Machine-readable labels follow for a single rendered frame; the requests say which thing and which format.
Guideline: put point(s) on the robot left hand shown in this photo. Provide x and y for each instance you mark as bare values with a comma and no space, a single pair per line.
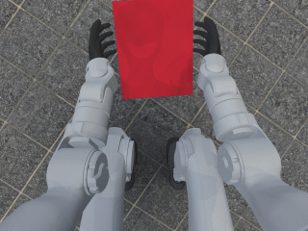
96,49

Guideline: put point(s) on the left robot upper arm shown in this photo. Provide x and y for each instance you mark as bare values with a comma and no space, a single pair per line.
74,176

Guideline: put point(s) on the carton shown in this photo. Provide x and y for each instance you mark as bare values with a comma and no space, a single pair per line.
154,43

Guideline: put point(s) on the robot right hand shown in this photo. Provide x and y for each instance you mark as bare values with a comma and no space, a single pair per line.
212,43

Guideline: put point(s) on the robot left foot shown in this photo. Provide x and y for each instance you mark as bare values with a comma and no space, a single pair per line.
130,184

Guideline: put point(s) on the robot left forearm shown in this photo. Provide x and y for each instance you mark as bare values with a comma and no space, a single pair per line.
88,128

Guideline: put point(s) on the right robot upper arm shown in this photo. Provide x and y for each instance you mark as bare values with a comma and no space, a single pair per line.
253,167

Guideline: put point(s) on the left robot thigh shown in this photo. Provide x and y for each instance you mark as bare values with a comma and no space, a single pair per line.
105,211

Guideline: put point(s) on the robot right forearm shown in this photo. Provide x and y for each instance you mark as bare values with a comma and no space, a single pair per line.
232,121

